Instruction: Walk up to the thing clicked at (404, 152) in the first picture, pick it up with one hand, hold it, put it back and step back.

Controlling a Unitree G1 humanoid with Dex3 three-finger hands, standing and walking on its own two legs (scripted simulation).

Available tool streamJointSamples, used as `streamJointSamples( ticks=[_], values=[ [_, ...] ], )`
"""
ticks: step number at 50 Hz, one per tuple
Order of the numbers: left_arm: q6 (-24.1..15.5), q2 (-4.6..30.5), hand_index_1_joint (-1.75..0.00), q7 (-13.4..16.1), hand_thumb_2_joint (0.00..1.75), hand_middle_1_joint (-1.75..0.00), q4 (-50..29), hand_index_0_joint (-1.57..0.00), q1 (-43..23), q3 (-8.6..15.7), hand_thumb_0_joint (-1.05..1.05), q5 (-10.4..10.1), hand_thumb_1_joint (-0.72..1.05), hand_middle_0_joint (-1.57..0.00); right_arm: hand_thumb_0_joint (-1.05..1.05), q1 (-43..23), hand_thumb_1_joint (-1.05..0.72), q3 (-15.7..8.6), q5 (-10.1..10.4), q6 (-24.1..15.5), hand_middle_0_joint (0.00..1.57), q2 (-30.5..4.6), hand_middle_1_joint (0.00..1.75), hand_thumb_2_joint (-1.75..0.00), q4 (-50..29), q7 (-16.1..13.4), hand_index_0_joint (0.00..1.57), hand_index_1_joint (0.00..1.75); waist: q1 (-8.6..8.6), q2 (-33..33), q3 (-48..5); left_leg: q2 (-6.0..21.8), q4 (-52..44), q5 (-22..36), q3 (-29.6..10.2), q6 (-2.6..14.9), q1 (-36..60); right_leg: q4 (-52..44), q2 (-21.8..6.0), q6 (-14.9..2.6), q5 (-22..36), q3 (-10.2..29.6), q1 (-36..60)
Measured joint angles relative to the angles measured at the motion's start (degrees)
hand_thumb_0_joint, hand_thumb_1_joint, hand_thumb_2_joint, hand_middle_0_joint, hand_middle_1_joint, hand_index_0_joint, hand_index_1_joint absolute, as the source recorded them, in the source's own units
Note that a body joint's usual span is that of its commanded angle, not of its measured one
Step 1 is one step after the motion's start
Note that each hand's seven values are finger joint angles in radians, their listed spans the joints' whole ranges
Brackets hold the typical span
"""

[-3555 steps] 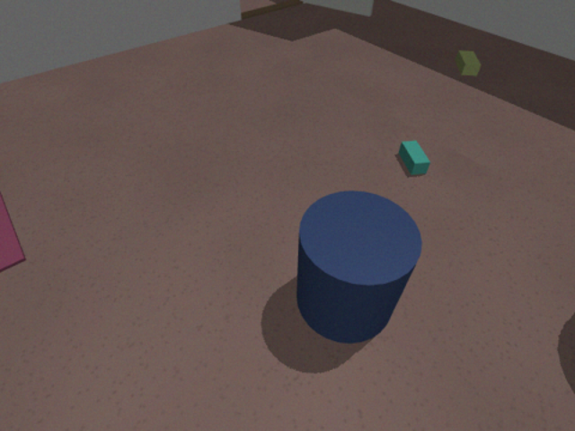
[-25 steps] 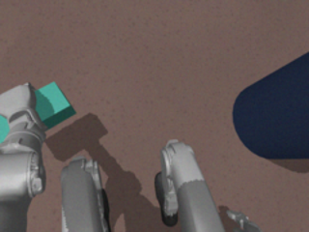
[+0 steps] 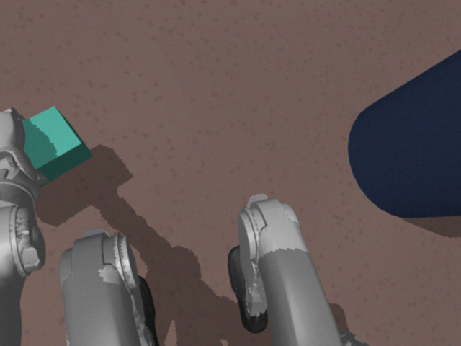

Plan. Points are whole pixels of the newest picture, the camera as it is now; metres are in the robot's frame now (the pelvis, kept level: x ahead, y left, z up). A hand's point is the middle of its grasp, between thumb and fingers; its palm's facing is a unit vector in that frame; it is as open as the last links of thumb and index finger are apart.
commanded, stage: lower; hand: left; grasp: from above
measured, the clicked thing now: (25, 160) +0.47 +0.29 -0.21
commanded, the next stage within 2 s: rest in 0.48 s
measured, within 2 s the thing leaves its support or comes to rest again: neither
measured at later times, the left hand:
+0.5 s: hand (36, 159) +0.48 +0.28 -0.23, palm faces -0.40 -0.24 -0.88, open 11.3 cm
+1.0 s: hand (48, 156) +0.49 +0.27 -0.26, palm faces -0.39 -0.25 -0.89, open 11.3 cm
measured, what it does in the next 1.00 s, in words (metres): stands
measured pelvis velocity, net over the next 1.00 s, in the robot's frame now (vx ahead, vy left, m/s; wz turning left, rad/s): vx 0.00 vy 0.01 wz -0.09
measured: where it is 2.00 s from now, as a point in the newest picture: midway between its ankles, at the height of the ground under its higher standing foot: (199, 320)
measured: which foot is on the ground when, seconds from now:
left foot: down 0.00-1.00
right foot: down 0.00-1.00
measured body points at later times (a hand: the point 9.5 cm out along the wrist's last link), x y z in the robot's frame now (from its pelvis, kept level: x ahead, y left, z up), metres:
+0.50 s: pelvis +0.00 +0.00 -0.03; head +0.27 +0.06 +0.32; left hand +0.49 +0.29 -0.18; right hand +0.00 -0.27 -0.12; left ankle +0.08 +0.13 -0.31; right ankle +0.10 -0.13 -0.31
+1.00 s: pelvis +0.00 +0.01 -0.04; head +0.29 +0.07 +0.30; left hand +0.51 +0.28 -0.21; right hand +0.00 -0.25 -0.11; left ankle +0.08 +0.13 -0.31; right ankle +0.10 -0.13 -0.31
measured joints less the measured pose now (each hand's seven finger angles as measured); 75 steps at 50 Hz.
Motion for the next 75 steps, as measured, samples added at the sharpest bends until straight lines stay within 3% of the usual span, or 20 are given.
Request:
streamJointSamples(
  ticks=[9, 17, 28, 34, 49, 64, 75],
  values=[
    [1.1, 1.0, -0.58, 0.8, 0.63, -0.61, 1.4, -0.63, -1.4, 0.2, -0.02, 0.0, -0.20, -0.60, 0.00, -0.5, -0.90, 0.5, -0.2, -0.2, 0.20, -0.9, 0.30, -0.90, -0.5, 0.9, 0.20, 0.30, -0.56, 0.1, 0.4, 0.0, 1.5, -0.8, -0.6, -0.09, -0.9, 1.2, 0.1, 0.05, -0.6, -0.4, -0.7],
    [-0.6, 3.5, -0.58, -0.9, 0.63, -0.61, 3.7, -0.62, -3.0, -0.3, -0.02, 0.0, -0.20, -0.60, 0.00, -0.9, -0.90, 1.4, -0.5, -0.6, 0.20, -2.5, 0.30, -0.90, -1.4, 1.8, 0.20, 0.30, -1.18, -0.3, 3.0, 0.0, 3.8, -0.8, -1.6, -0.03, -1.9, 2.8, 0.4, 0.27, -0.3, -1.1, -1.5],
    [-2.1, 5.4, -0.59, 2.9, 0.62, -0.61, 4.6, -0.61, -2.6, 1.2, -0.02, 2.3, -0.19, -0.59, 0.00, -0.9, -0.90, 2.8, -1.7, -0.8, 0.20, -2.3, 0.30, -0.90, -2.1, 2.6, 0.20, 0.30, -2.59, -2.6, 5.6, -0.3, 7.1, -0.8, -2.7, -0.13, -4.3, 5.3, 0.6, 0.47, 0.1, -1.8, -3.4],
    [-1.4, 6.3, -0.58, 5.4, 0.63, -0.61, 6.2, -0.62, -3.2, 1.6, -0.02, 1.7, -0.20, -0.60, 0.00, -1.5, -0.90, 3.6, -2.3, -1.1, 0.20, -1.8, 0.30, -0.90, -1.9, 3.6, 0.20, 0.30, -3.40, -2.7, 5.6, -0.1, 7.9, -1.5, -3.3, -0.03, -4.8, 5.6, 0.9, 0.68, -0.3, -2.2, -3.7],
    [-2.0, 10.0, -0.58, 5.4, 0.62, -0.61, 8.1, -0.61, -4.5, 1.2, -0.02, 0.7, -0.19, -0.60, 0.00, -1.7, -0.89, 6.6, -2.5, -3.0, 0.20, -2.6, 0.30, -0.89, -3.9, 5.8, 0.20, 0.30, -4.99, -3.6, 8.6, 0.2, 9.5, -2.2, -4.8, 0.41, -4.6, 5.6, 1.6, 1.36, -0.2, -3.4, -2.7],
    [-2.1, 14.3, -0.59, 8.6, 0.62, -0.60, 12.6, -0.62, -7.1, 1.6, -0.02, 1.4, -0.20, -0.61, 0.00, -1.9, -0.89, 8.4, -3.5, -5.7, 0.20, -4.6, 0.30, -0.89, -4.7, 6.7, 0.20, 0.30, -6.91, -5.4, 10.4, 0.2, 10.6, -1.7, -6.2, 0.48, -4.7, 5.6, 2.0, 1.52, 0.9, -4.5, -2.2],
    [-1.7, 16.8, -0.61, 8.8, 0.63, -0.63, 14.4, -0.59, -8.1, 2.0, -0.02, 0.9, -0.19, -0.58, 0.00, -1.9, -0.89, 10.2, -3.7, -6.5, 0.20, -4.8, 0.30, -0.89, -5.8, 6.9, 0.20, 0.30, -8.05, -5.8, 11.9, 0.4, 10.6, -1.5, -7.0, 0.48, -4.1, 5.1, 2.3, 1.72, 1.4, -5.2, -1.4]
  ],
)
